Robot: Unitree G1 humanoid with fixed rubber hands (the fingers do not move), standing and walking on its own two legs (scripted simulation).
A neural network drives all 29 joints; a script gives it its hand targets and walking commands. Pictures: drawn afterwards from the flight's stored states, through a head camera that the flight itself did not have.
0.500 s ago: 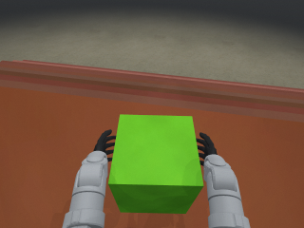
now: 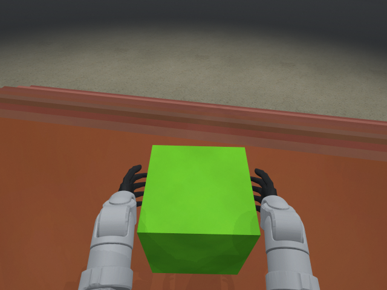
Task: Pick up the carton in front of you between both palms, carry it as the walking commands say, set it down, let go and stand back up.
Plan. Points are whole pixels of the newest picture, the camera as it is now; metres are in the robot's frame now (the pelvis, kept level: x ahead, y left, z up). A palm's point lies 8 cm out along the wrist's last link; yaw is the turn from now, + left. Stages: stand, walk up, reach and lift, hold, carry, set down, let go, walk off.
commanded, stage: hold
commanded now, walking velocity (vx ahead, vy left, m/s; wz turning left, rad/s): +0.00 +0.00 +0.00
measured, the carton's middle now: (196, 212) +0.30 +0.00 -0.02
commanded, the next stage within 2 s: carry in 0.38 s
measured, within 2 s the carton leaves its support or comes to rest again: neither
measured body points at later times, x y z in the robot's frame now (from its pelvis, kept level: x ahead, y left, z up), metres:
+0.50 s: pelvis +0.01 +0.00 +0.00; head -0.03 +0.00 +0.44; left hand +0.32 +0.15 +0.05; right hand +0.32 -0.15 +0.05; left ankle +0.02 +0.13 -0.74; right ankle +0.02 -0.13 -0.74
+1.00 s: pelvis +0.22 +0.02 -0.02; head +0.21 +0.02 +0.43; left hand +0.49 +0.17 +0.06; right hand +0.50 -0.13 +0.07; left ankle +0.23 +0.08 -0.75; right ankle +0.05 -0.10 -0.71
